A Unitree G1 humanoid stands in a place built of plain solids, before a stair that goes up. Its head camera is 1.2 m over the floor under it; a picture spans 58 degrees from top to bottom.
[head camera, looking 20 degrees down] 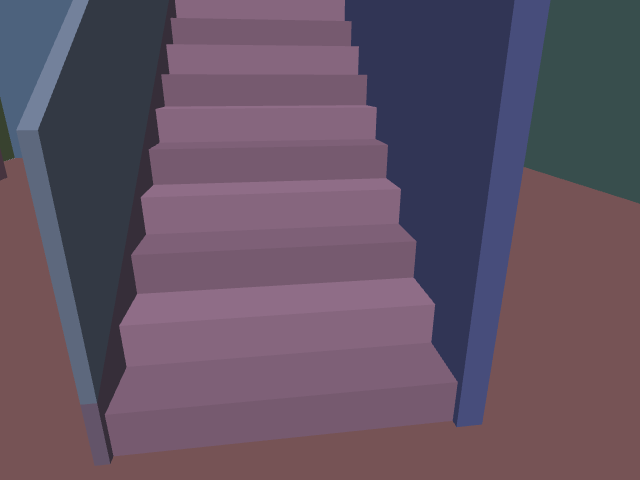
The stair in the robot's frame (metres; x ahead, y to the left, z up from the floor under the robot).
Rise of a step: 0.18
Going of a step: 0.26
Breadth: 1.22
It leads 8 degrees to the left of straight ahead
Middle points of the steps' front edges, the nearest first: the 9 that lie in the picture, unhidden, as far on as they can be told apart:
1.22 0.10 0.18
1.47 0.14 0.36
1.73 0.17 0.53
1.99 0.21 0.71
2.24 0.24 0.89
2.50 0.28 1.07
2.76 0.31 1.25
3.01 0.35 1.42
3.27 0.38 1.60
